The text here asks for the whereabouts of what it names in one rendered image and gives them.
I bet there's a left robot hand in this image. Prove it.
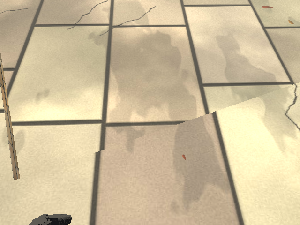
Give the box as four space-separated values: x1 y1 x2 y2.
28 214 72 225

